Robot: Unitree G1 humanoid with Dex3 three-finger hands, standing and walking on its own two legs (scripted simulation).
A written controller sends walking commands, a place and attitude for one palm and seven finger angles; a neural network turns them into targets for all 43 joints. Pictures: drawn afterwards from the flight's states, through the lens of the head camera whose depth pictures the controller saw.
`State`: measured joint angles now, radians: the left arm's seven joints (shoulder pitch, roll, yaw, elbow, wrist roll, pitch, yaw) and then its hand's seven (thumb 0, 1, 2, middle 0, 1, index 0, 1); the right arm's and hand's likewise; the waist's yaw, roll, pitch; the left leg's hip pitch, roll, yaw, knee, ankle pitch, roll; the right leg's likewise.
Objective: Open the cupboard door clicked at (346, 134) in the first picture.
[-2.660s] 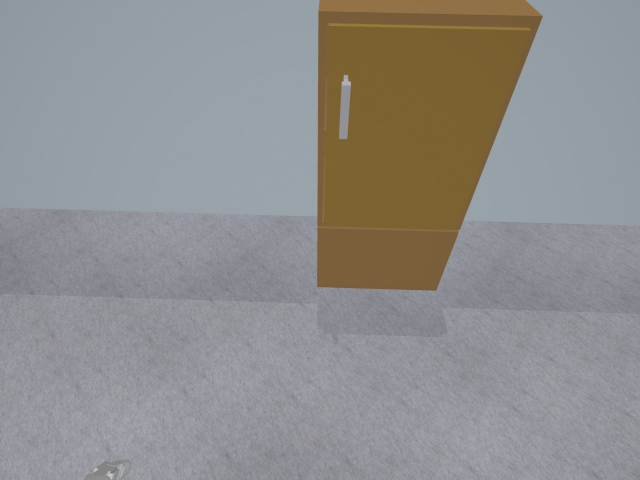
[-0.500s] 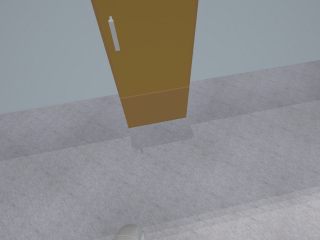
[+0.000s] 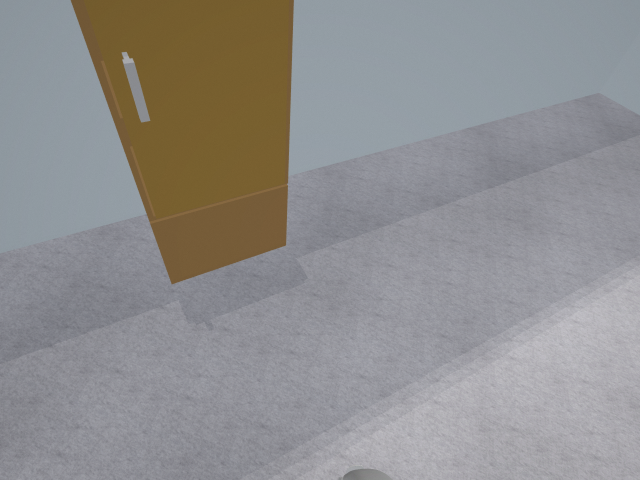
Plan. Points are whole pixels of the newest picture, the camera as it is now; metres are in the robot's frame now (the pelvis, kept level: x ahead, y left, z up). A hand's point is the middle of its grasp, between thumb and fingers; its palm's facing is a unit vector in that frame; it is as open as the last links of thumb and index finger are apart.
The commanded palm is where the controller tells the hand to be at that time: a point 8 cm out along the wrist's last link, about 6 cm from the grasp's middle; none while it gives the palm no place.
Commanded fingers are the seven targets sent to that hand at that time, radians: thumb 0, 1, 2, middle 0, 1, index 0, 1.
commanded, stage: walk to a spot facing it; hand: left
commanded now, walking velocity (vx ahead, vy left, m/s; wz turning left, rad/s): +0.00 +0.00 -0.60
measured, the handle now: (135, 87) +0.84 +0.49 +0.02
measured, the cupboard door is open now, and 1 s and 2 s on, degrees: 0 0 0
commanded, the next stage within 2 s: turn to face it in 0.78 s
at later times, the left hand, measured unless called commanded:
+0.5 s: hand (248, 474) +0.16 +0.10 -0.15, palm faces -0.28 -0.93 -0.23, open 7.3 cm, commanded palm none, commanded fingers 0.00 0.90 0.90 -0.20 -0.30 -0.20 -0.30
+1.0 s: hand (261, 375) +0.32 +0.12 -0.19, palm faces -0.42 -0.89 -0.16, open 7.3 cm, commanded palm none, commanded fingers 0.00 0.90 0.90 -0.20 -0.30 -0.20 -0.30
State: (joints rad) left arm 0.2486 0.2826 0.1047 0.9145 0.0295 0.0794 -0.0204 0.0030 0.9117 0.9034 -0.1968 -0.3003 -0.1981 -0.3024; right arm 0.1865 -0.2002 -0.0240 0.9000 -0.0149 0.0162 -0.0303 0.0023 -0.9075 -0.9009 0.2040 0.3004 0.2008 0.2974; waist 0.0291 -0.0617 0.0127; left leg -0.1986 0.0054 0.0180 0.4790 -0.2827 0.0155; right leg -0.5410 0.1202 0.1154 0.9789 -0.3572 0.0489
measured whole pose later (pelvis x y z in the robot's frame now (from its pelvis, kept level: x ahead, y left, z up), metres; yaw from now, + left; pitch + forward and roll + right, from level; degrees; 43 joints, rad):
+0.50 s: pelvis +0.02 -0.06 +0.00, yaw -19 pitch -1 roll +0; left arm 0.25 0.19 0.05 0.92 0.01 -0.02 -0.01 0.00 0.91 0.90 -0.20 -0.30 -0.20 -0.30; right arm 0.32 -0.26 -0.06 1.01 -0.04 0.03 0.02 0.01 -0.91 -0.90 0.20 0.30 0.20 0.30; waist -0.02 0.04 0.01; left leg -0.47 0.14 0.08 1.12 -0.37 -0.06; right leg -0.17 0.02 -0.05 0.51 -0.33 -0.04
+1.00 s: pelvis +0.22 -0.05 +0.00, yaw -30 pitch -3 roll -2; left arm 0.31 0.23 0.08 1.05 0.02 0.00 0.00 0.01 0.91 0.90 -0.19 -0.30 -0.20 -0.30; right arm 0.21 -0.14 -0.02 0.97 -0.02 -0.08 -0.03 -0.01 -0.92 -0.90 0.20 0.30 0.20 0.30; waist 0.01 -0.05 0.05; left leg -0.28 0.06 0.18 0.55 -0.23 0.07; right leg -0.43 -0.03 -0.01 1.20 -0.36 0.00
